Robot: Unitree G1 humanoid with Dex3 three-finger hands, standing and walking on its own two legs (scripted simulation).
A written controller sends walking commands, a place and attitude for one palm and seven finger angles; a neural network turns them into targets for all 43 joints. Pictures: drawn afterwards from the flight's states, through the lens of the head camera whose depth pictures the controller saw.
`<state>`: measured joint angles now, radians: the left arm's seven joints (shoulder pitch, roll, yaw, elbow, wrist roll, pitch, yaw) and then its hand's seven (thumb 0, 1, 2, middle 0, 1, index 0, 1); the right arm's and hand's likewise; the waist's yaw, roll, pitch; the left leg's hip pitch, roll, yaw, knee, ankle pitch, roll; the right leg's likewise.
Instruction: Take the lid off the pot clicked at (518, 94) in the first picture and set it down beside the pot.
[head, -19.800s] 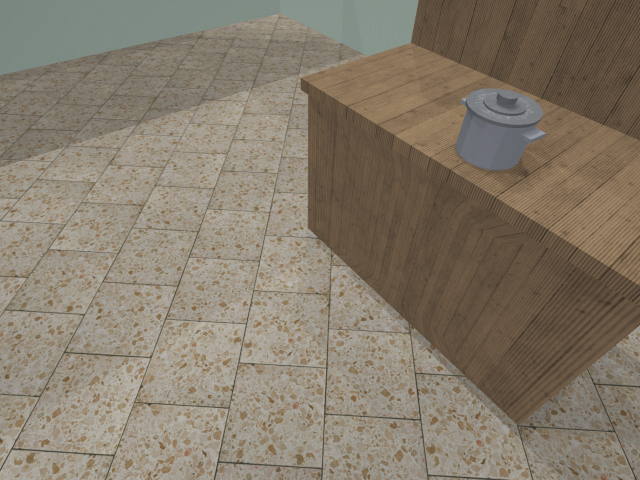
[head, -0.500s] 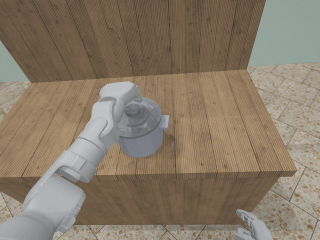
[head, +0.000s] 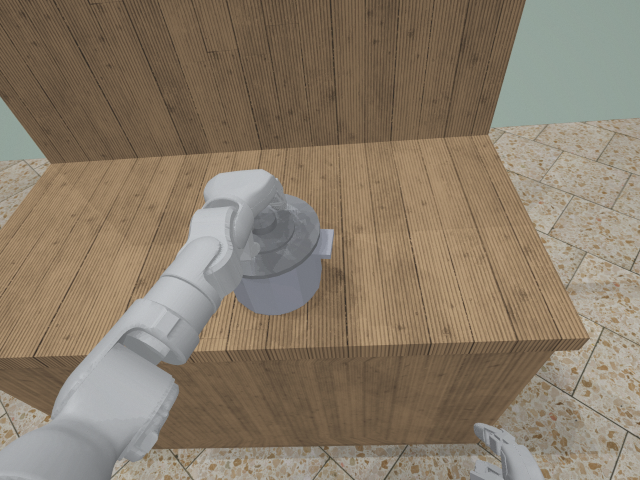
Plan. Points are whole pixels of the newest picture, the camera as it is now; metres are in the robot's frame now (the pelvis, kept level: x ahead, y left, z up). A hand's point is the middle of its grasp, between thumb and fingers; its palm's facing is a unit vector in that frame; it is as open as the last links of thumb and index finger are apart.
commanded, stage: close the fingers and squeeze the knob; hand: left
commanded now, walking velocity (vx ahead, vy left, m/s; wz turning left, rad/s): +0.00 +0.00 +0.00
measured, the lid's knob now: (261, 221) +0.45 +0.10 +0.08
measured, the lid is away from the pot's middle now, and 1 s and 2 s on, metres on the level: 0.00 0.00 0.01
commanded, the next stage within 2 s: lift the lid straight up in 1.60 s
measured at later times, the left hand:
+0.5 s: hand (256, 226) +0.42 +0.10 +0.10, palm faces -0.27 -0.06 -0.96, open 9.0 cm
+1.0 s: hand (257, 226) +0.42 +0.10 +0.10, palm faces -0.27 -0.06 -0.96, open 7.0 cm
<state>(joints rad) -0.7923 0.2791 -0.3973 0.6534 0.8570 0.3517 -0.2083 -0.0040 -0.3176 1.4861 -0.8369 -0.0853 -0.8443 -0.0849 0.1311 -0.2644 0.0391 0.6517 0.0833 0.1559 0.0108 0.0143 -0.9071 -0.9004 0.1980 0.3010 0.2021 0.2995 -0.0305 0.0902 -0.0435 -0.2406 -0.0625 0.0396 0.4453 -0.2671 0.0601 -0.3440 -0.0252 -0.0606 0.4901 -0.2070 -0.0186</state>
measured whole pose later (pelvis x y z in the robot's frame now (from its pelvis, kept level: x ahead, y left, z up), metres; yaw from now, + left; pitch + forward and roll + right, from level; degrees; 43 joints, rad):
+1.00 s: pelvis +0.01 +0.00 +0.00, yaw +0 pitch +4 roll +1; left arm -0.80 0.25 -0.41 0.64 0.86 0.37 -0.21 -0.02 0.19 0.95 -0.66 -0.86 -0.76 -0.92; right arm 0.11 -0.26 0.04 0.65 0.08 0.17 0.02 0.01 -0.91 -0.90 0.20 0.30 0.20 0.30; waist -0.02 0.09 -0.05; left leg -0.24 -0.07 0.04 0.45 -0.27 0.07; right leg -0.35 -0.03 -0.06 0.49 -0.21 -0.01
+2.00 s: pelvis +0.00 +0.00 +0.00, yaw +0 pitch +3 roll +0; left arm -0.74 0.29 -0.41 0.53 0.84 0.37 -0.22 0.00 0.26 0.89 -0.63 -0.84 -0.85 -0.95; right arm 0.12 -0.27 0.03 0.66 0.08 0.14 0.02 0.02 -0.91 -0.90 0.20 0.30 0.20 0.30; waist -0.02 0.11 -0.04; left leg -0.21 -0.06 0.04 0.43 -0.27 0.06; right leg -0.31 -0.02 -0.06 0.46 -0.20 -0.01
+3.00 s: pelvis -0.01 +0.00 +0.00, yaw +0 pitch +1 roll +1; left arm -0.87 0.36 -0.41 0.42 0.82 0.38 -0.31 0.01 0.24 0.91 -0.64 -0.83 -0.92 -0.99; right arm 0.08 -0.27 0.06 0.66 0.08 0.11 0.02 0.02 -0.91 -0.90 0.20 0.30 0.20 0.30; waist 0.00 0.11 -0.03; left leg -0.19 -0.07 0.04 0.42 -0.24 0.07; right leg -0.30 -0.03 -0.06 0.47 -0.19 -0.01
